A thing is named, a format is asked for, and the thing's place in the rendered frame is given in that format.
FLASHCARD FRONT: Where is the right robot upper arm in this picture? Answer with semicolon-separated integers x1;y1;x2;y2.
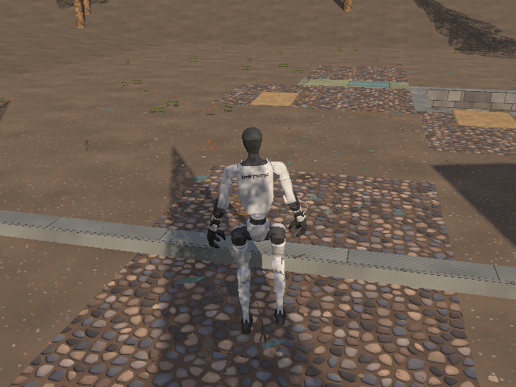
271;161;296;204

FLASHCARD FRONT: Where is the left robot forearm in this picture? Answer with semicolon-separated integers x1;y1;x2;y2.
209;198;225;231

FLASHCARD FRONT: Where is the robot right hand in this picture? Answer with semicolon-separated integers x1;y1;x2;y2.
289;219;307;237

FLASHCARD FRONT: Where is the left robot upper arm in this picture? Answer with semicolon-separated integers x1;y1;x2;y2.
217;164;238;210

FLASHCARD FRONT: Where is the right robot forearm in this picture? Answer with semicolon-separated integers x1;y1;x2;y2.
288;192;305;222

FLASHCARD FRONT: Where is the robot right thigh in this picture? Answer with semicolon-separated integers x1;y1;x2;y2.
269;223;286;273

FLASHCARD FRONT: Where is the robot left hand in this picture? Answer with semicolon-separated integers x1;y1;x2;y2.
207;228;226;248

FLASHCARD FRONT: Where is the robot head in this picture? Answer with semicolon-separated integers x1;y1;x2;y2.
240;127;268;166

